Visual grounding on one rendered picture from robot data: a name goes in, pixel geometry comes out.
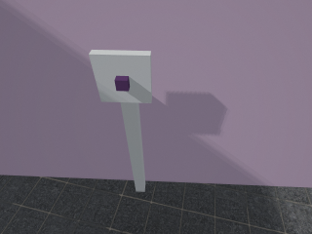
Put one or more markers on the button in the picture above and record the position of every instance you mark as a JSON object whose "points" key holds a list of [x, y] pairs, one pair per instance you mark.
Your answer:
{"points": [[122, 83]]}

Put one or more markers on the panel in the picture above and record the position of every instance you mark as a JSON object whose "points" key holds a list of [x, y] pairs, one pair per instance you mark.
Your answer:
{"points": [[106, 65]]}

